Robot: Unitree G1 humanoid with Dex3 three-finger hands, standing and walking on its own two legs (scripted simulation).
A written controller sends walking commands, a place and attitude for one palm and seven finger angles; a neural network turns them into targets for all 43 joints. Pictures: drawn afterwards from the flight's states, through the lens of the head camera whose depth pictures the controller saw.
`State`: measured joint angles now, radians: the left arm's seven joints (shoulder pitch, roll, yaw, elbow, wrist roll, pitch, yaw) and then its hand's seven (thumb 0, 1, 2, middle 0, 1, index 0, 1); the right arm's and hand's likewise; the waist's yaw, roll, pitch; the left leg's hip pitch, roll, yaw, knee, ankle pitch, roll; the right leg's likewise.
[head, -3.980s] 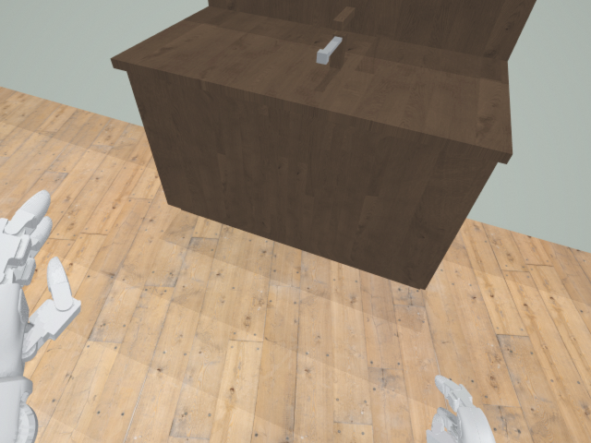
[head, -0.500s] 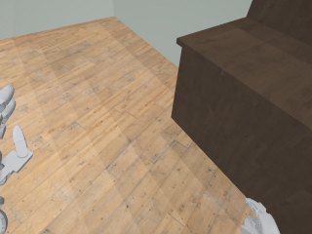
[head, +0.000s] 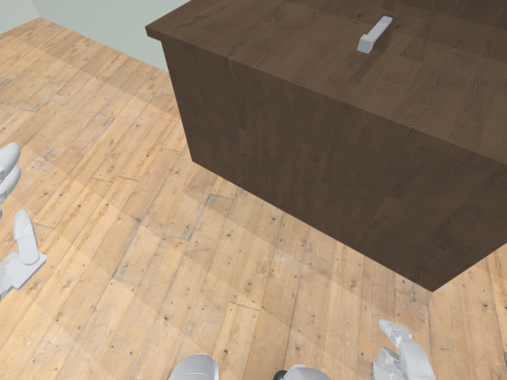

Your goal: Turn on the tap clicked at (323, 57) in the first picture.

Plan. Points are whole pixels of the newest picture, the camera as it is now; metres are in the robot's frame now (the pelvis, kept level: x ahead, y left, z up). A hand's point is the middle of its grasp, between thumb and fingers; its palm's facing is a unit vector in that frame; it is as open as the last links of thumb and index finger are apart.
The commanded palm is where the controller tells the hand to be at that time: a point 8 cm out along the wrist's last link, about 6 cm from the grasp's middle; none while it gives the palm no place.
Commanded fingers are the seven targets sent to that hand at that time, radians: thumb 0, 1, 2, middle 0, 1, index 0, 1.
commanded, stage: turn to face it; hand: left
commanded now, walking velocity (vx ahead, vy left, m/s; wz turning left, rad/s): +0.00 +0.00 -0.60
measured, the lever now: (366, 43) +0.80 -0.23 +0.09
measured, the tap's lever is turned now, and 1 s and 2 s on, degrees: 0 0 0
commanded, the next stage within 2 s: take the last steps up to it in 1.46 s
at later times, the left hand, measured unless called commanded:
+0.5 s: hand (160, 269) +0.21 +0.11 +0.17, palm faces +0.10 -0.87 -0.48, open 7.4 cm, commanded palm +0.16 +0.17 +0.19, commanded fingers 0.00 0.90 0.90 -0.20 -0.30 -0.20 -0.30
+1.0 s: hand (229, 294) +0.19 +0.03 +0.18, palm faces -0.12 -0.89 -0.43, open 7.4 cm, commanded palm +0.17 +0.09 +0.19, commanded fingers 0.00 0.90 0.90 -0.20 -0.30 -0.20 -0.30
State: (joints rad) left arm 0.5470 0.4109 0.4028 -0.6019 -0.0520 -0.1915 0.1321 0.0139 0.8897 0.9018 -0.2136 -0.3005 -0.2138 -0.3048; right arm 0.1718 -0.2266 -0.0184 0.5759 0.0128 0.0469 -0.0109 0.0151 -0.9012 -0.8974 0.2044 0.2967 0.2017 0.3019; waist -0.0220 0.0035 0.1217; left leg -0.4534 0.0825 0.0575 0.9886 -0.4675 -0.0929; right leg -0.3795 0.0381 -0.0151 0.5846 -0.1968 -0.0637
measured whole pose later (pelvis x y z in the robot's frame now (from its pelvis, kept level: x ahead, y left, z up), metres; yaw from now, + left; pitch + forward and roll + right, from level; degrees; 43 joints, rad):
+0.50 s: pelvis -0.08 -0.04 -0.01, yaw -18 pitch -1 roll +1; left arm 0.43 0.37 0.36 -0.52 -0.05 -0.18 0.13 0.01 0.89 0.90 -0.21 -0.30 -0.21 -0.30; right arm 0.16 -0.19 0.02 0.56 0.01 0.01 0.01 0.01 -0.90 -0.90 0.21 0.30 0.20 0.30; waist 0.01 0.05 0.14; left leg -0.48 0.13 0.03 1.10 -0.47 -0.09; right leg -0.37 0.02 -0.07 0.67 -0.28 -0.07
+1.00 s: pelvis -0.13 -0.05 +0.00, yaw -36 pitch -1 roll -1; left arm 0.46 0.36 0.36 -0.52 -0.03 -0.18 0.14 0.02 0.89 0.90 -0.21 -0.30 -0.21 -0.30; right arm 0.21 -0.17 0.01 0.51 0.02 -0.02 0.00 0.01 -0.90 -0.90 0.20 0.30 0.20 0.30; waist 0.05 0.02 0.08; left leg -0.23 0.18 0.18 0.58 -0.31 -0.07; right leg -0.40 -0.01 -0.08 0.78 -0.40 0.05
